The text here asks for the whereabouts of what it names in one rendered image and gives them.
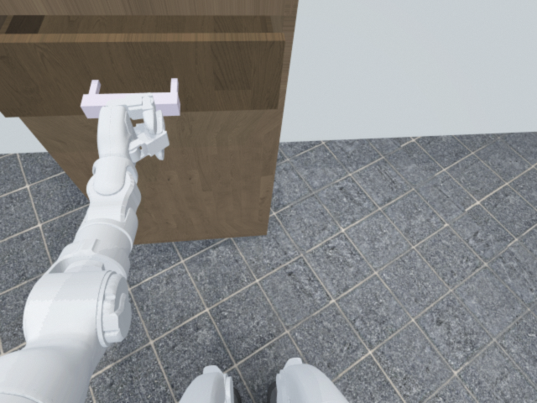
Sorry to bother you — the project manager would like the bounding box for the handle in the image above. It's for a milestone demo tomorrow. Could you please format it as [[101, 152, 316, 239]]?
[[81, 78, 180, 118]]

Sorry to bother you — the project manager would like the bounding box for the cabinet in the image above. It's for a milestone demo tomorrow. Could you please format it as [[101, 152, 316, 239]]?
[[0, 0, 299, 245]]

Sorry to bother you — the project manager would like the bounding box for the right robot thigh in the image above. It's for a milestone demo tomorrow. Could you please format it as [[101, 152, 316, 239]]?
[[276, 364, 349, 403]]

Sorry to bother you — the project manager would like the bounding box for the drawer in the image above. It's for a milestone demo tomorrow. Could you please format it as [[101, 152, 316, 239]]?
[[0, 15, 285, 118]]

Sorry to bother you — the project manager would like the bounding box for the left robot thigh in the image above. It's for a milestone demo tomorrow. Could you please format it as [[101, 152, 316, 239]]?
[[179, 372, 234, 403]]

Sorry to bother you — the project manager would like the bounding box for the left robot upper arm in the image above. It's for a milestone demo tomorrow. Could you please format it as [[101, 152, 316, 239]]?
[[0, 270, 132, 403]]

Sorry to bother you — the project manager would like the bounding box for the left robot forearm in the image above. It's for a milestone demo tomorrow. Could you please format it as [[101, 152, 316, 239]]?
[[23, 156, 141, 342]]

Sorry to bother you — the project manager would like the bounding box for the robot thigh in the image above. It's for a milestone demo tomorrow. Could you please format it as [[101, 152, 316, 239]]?
[[179, 372, 234, 403], [276, 364, 349, 403]]

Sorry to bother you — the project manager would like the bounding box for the left robot hand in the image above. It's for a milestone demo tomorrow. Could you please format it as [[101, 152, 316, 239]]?
[[97, 92, 169, 166]]

